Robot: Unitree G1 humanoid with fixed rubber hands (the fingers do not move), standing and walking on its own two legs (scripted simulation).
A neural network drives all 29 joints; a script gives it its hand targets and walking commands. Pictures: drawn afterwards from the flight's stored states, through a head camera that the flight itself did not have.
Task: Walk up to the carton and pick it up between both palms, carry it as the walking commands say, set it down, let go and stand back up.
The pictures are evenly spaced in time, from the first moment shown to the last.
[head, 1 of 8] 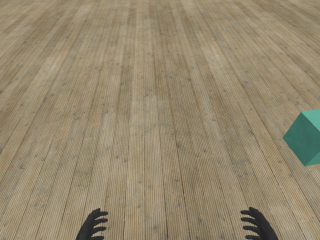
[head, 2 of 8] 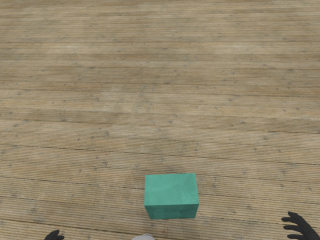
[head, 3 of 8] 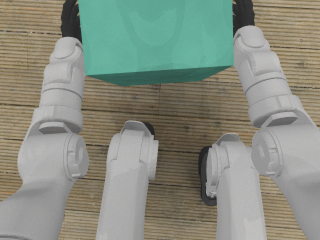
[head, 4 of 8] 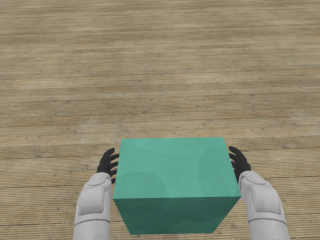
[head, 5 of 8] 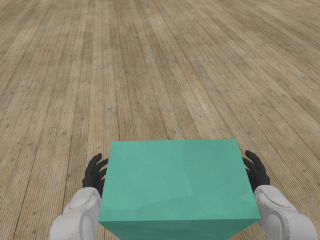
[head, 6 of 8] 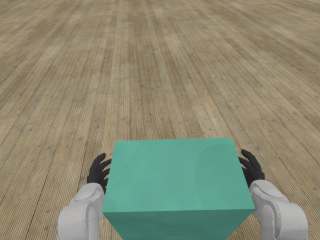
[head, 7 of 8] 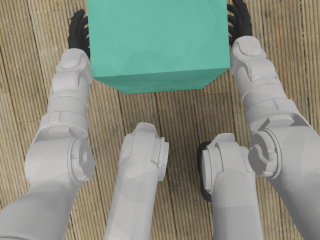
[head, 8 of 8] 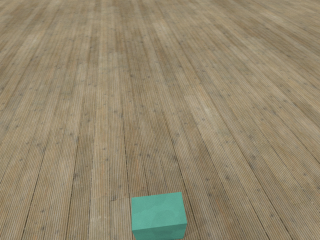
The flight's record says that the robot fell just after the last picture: no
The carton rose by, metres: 0.65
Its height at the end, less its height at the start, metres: +0.00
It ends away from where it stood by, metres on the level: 1.03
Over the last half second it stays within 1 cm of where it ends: yes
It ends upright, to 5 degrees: yes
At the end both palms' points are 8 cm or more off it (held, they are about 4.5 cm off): yes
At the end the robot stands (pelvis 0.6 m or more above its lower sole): yes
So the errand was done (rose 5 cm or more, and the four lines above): yes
